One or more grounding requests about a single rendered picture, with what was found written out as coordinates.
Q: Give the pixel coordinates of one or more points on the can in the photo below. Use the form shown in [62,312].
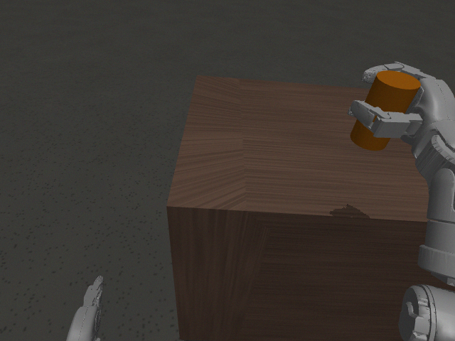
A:
[392,91]

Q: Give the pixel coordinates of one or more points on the right robot hand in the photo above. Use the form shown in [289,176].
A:
[434,101]

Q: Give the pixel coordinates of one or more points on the right robot arm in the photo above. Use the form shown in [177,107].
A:
[428,312]

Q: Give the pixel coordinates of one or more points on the left robot hand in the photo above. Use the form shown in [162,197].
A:
[86,321]

